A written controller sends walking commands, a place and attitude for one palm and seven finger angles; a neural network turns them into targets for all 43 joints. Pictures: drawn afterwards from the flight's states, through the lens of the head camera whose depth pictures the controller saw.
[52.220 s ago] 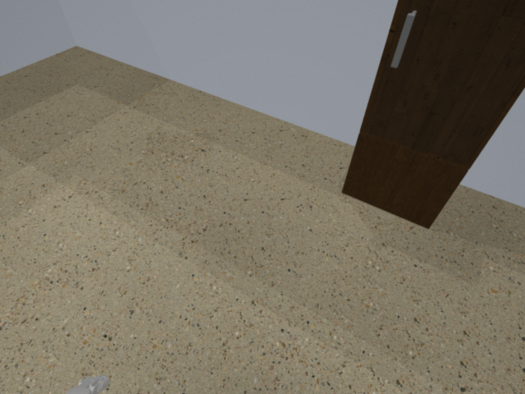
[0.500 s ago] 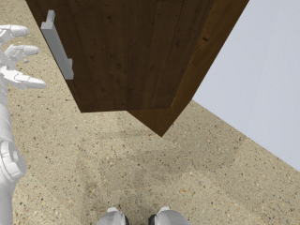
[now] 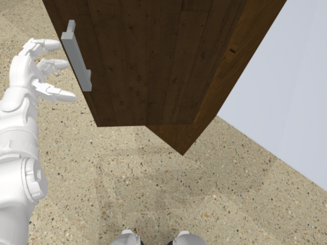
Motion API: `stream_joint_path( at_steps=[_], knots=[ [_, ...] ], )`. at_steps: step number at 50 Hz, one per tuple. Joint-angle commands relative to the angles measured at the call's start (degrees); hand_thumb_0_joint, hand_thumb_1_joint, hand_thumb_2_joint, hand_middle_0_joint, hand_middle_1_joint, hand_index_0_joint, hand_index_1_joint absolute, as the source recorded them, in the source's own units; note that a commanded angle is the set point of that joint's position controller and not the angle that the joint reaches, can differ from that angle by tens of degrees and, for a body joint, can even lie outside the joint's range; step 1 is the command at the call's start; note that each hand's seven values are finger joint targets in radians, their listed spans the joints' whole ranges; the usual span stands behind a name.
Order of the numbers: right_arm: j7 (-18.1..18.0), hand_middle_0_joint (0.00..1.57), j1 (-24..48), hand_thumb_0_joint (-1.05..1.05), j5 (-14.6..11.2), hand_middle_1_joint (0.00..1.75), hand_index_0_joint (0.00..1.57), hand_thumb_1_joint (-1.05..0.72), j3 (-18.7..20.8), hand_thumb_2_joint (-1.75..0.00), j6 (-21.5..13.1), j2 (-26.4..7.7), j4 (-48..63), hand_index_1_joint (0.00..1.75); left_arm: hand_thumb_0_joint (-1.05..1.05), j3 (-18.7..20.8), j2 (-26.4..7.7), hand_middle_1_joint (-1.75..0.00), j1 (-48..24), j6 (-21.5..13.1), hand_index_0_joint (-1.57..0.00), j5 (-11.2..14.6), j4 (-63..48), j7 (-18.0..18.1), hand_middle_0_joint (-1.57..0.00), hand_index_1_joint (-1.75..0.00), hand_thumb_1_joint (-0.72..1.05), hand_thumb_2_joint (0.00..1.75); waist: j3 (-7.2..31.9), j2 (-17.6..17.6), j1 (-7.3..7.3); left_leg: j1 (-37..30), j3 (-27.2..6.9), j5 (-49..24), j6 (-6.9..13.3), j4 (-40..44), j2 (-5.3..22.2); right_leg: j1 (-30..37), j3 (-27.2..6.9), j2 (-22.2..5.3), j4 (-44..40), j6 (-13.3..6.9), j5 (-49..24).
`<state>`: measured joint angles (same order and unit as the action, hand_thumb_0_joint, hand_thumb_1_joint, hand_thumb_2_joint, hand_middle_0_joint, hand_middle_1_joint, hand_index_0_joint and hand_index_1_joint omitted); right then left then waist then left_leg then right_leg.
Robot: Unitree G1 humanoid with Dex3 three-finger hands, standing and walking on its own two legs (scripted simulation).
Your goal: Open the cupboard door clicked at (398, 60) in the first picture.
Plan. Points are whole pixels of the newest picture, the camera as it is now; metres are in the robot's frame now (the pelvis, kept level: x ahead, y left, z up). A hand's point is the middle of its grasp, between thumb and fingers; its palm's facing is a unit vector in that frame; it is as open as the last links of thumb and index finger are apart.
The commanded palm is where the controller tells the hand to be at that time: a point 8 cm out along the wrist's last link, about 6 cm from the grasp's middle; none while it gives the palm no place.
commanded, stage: slide the fingers in behind the handle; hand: left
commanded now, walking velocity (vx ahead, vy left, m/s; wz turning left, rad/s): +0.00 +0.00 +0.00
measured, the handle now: (80, 59) +0.54 +0.18 +0.10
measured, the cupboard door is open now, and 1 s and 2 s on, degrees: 44 42 42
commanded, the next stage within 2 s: close the thumb around the handle in 1.26 s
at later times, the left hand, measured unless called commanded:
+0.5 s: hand (76, 72) +0.50 +0.18 +0.10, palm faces +0.02 -1.00 +0.01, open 13.9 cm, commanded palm +0.47 +0.22 +0.10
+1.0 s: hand (88, 70) +0.51 +0.15 +0.09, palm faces +0.03 -1.00 +0.00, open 13.9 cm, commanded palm +0.48 +0.20 +0.10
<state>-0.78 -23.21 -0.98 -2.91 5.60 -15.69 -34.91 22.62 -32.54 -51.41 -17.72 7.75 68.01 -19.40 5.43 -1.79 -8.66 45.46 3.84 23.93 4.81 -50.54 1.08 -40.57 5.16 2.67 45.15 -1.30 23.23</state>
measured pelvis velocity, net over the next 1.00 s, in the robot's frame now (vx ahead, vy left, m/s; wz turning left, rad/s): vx -0.01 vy -0.02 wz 0.00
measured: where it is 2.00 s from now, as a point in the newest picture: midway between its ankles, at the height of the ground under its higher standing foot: outside the picture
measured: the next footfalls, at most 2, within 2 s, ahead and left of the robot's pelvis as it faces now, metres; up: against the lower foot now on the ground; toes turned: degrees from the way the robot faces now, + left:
none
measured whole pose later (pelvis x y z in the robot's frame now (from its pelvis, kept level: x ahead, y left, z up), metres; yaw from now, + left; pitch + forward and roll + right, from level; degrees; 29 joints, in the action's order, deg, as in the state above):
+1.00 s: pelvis -0.01 -0.02 +0.00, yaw +0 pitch +19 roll -3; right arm 0.4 -23.9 -0.3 -1.9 2.4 -16.0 -37.0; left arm 20.2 -26.8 -54.6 -20.8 5.7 69.2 -10.3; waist 5.4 -2.0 -9.6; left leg 46.8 3.5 23.4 3.4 -51.2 1.5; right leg -42.8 5.3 3.1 47.5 -2.9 23.8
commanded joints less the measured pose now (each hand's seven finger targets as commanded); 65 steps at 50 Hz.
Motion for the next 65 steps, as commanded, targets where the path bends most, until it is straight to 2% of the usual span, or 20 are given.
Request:
stream_joint_path(
  at_steps=[1,4,7,12,13,17,20,23,30,32,38,39,42,43,48,50,57,60,64,65],
  knots=[
    [-0.8,0.2,-9.9,0.0,0.7,0.3,0.2,-0.9,4.5,-0.9,-1.5,-11.1,1.5,0.3,0.0,0.4,-12.8,-1.2,-30.2,-6.7,-0.3,0.5,-16.3,1.6,-0.3,-1.2,-0.5,0.3,28.0,-10.4,-1.67,-33.0,-10.7,-35.3,-4.3,2.9,2.3,-2.3,-2.7,1.4,-2.5,-0.2,-19.1],
    [-0.5,0.2,-10.2,0.0,0.8,0.3,0.2,-0.9,4.7,-0.9,-1.8,-11.0,0.9,0.3,0.0,0.6,-11.3,-1.2,-27.3,-7.4,-0.3,1.0,-14.6,2.1,-0.3,-1.2,-0.5,0.3,28.1,-8.1,-1.27,-33.3,-11.1,-37.5,-4.5,2.5,2.5,-2.1,-2.3,1.6,-2.3,-0.3,-19.2],
    [-0.5,0.2,-9.6,0.0,0.5,0.3,0.2,-0.9,4.5,-0.9,-1.6,-11.3,0.8,0.3,0.0,0.5,-12.3,-1.2,-27.5,-5.5,-0.3,0.2,-10.9,2.5,-0.3,-1.2,-0.5,0.3,24.3,-5.9,-1.75,-27.4,-9.5,-29.1,-3.4,3.4,1.7,-0.8,-2.8,1.3,-2.9,0.1,-18.3],
    [-0.6,0.2,-9.4,0.0,0.5,0.3,0.2,-0.9,4.4,-0.9,-2.0,-10.9,1.7,0.3,0.0,1.1,-12.9,-1.2,-27.7,-5.7,-0.3,-0.5,-12.9,3.9,-0.3,-1.2,-0.5,0.3,25.8,-6.3,-0.69,-26.3,-8.9,-27.3,-3.1,3.8,1.1,1.8,-3.1,1.2,-2.9,-0.1,-18.7],
    [-0.4,0.2,-8.9,0.0,0.4,0.3,0.2,-0.9,4.3,-0.9,-2.3,-10.6,2.0,0.3,0.0,-0.8,-10.2,-1.2,-27.3,-5.8,-0.3,-0.3,-12.7,4.0,-0.3,-1.2,-0.5,0.3,25.1,-7.1,-1.08,-26.1,-8.5,-26.3,-3.0,3.8,1.0,1.2,-3.3,1.2,-3.2,-0.1,-18.4],
    [-0.6,0.2,-9.4,0.0,0.3,0.3,0.2,-0.9,4.1,-0.9,-2.5,-11.1,1.6,0.3,0.0,0.3,-12.0,-1.2,-28.2,-5.8,-0.3,-0.6,-9.2,4.9,-0.3,-1.2,-0.5,0.3,21.3,-2.9,-1.86,-21.3,-8.2,-20.8,-2.4,4.3,0.8,1.9,-3.7,1.1,-3.6,0.1,-16.2],
    [-0.6,0.2,-9.6,0.0,0.4,0.3,0.2,-0.9,4.1,-0.9,-2.9,-11.2,1.7,0.3,0.0,1.1,-13.2,-1.2,-28.3,-5.7,-0.3,-1.1,-9.1,5.3,-0.3,-1.2,-0.5,0.3,22.7,-4.9,-1.29,-20.8,-7.6,-19.8,-2.2,4.2,0.4,2.7,-4.2,1.0,-3.6,0.1,-16.1],
    [-0.8,0.2,-9.8,0.0,0.3,0.3,0.2,-0.9,3.9,-0.9,-3.2,-11.2,1.7,0.3,0.0,0.9,-14.0,-1.2,-30.0,-5.9,-0.3,-1.4,-9.3,5.5,-0.3,-1.2,-0.5,0.3,22.5,-4.0,-2.15,-18.7,-7.1,-18.4,-1.9,4.0,0.3,3.8,-4.9,0.8,-3.9,0.3,-16.3],
    [-0.7,0.2,-10.4,0.0,0.4,0.3,0.2,-0.9,4.2,-0.9,-4.0,-11.1,0.6,0.3,0.0,-2.6,-9.2,-1.2,-33.0,-6.3,-0.3,-1.0,-9.9,5.2,-0.3,-1.2,-0.5,0.3,24.3,-6.1,-3.44,-22.5,-8.0,-19.1,-2.1,3.5,0.6,0.2,-4.4,1.0,-3.7,0.2,-15.3],
    [-0.6,0.2,-10.8,0.0,0.7,0.3,0.2,-0.9,4.4,-0.9,-4.2,-11.2,0.3,0.3,0.0,-1.8,-9.5,-1.2,-32.6,-6.3,-0.3,-0.9,-10.5,5.3,-0.3,-1.2,-0.5,0.3,26.2,-7.0,-2.68,-23.5,-8.1,-20.1,-2.3,3.2,0.6,0.6,-4.3,1.0,-3.4,0.0,-15.7],
    [0.0,0.2,-11.0,0.0,0.8,0.3,0.2,-0.9,4.6,-0.9,-4.4,-10.7,-0.2,0.3,0.0,-3.9,-5.9,-1.2,-32.3,-5.9,-0.3,-1.0,-10.4,6.7,-0.3,-1.2,-0.5,0.3,25.4,-6.5,-2.84,-23.7,-8.2,-21.8,-2.3,2.9,0.5,0.0,-4.0,1.1,-3.3,0.1,-17.1],
    [0.0,0.2,-11.1,0.0,0.9,0.3,0.2,-0.9,4.6,-0.9,-4.5,-10.6,-0.2,0.3,0.0,-4.5,-5.0,-1.2,-33.5,-6.2,-0.3,-0.8,-11.2,6.9,-0.3,-1.2,-0.5,0.3,25.4,-6.7,-3.57,-24.6,-8.2,-23.1,-2.2,2.7,0.4,-0.3,-3.8,1.2,-3.1,0.0,-18.1],
    [0.1,0.2,-11.2,0.0,0.9,0.3,0.2,-0.9,4.7,-0.9,-4.2,-10.8,-0.3,0.3,0.0,-1.7,-8.1,-1.2,-31.7,-6.2,-0.3,-1.1,-10.6,8.0,-0.3,-1.2,-0.5,0.3,26.0,-5.0,-2.23,-23.1,-8.1,-23.9,-2.3,2.8,0.4,1.9,-4.0,1.1,-2.8,0.0,-19.6],
    [0.3,0.2,-10.8,0.0,0.9,0.3,0.2,-0.9,4.6,-0.9,-4.3,-10.4,0.1,0.3,0.0,-3.3,-6.0,-1.2,-31.6,-6.2,-0.3,-1.2,-11.3,8.2,-0.3,-1.2,-0.5,0.3,26.0,-5.5,-2.6,-23.3,-7.8,-23.9,-2.3,2.9,0.3,1.8,-4.0,1.1,-2.8,0.2,-19.9],
    [0.5,0.2,-10.7,0.0,0.9,0.3,0.2,-0.9,4.6,-0.9,-4.1,-10.4,0.4,0.3,0.0,-2.1,-7.6,-1.2,-30.5,-6.8,-0.3,-2.1,-11.3,9.2,-0.3,-1.2,-0.5,0.3,25.8,-4.0,-2.17,-22.3,-7.3,-24.9,-2.2,2.6,0.2,3.4,-4.3,1.0,-2.6,0.3,-22.0],
    [0.6,0.2,-10.5,0.0,0.9,0.3,0.2,-0.9,4.7,-0.9,-4.1,-10.0,0.6,0.3,0.0,-2.8,-6.5,-1.2,-31.3,-7.6,-0.3,-2.1,-13.5,9.1,-0.3,-1.2,-0.5,0.3,28.0,-6.9,-1.73,-24.9,-7.4,-28.1,-2.4,2.4,0.1,3.6,-4.2,1.1,-2.0,0.1,-24.1],
    [0.1,0.2,-10.3,0.0,0.5,0.3,0.2,-0.9,4.7,-0.9,-3.5,-10.3,1.2,0.3,0.0,1.0,-10.0,-1.2,-27.3,-6.1,-0.3,-0.8,-11.2,8.0,-0.3,-1.2,-0.5,0.3,26.2,-0.8,-0.9,-19.8,-6.0,-26.1,-1.8,3.2,-0.4,9.3,-5.1,0.9,-2.8,0.5,-27.2],
    [0.4,0.2,-9.9,0.0,0.6,0.3,0.2,-0.9,4.6,-0.9,-3.6,-9.6,1.4,0.3,0.0,-1.4,-6.8,-1.2,-27.3,-7.3,-0.3,-1.0,-14.1,7.7,-0.3,-1.2,-0.5,0.3,27.9,-5.5,-0.47,-24.2,-6.4,-30.4,-2.2,2.8,-0.2,7.0,-4.5,0.9,-2.2,0.2,-28.1],
    [0.4,0.2,-10.1,0.0,0.5,0.3,0.2,-0.9,4.8,-0.9,-3.3,-9.8,1.2,0.3,0.0,-1.4,-6.2,-1.2,-26.1,-7.2,-0.3,-0.6,-12.5,7.7,-0.3,-1.2,-0.5,0.3,25.2,-2.2,-1.09,-22.5,-6.3,-28.9,-2.0,2.9,-0.2,7.1,-4.5,1.0,-2.6,0.2,-27.3],
    [0.5,0.2,-9.7,0.0,0.5,0.3,0.2,-0.9,4.8,-0.9,-3.3,-9.7,1.2,0.3,0.0,-2.6,-5.0,-1.2,-26.6,-7.0,-0.3,-0.6,-12.6,7.5,-0.3,-1.2,-0.5,0.3,25.3,-3.7,-1.16,-22.8,-6.1,-28.3,-2.1,3.3,-0.2,6.7,-4.6,0.9,-2.8,0.4,-27.0]
  ],
)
